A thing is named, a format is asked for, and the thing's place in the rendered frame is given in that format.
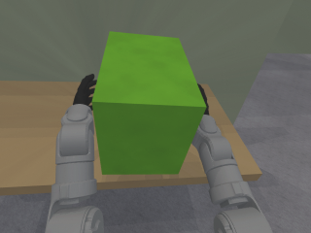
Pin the robot right hand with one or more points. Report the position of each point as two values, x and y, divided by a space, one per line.
205 99

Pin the right robot upper arm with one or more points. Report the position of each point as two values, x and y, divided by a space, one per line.
242 220

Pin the robot left hand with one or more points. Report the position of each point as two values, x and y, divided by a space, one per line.
83 91

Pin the right robot forearm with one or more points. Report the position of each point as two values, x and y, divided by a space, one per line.
227 187

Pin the left robot upper arm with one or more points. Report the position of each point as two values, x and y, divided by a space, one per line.
84 219

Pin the carton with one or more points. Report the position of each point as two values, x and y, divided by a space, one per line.
146 105

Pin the left robot forearm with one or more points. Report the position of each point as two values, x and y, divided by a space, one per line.
74 156

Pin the table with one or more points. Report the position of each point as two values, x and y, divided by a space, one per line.
30 119

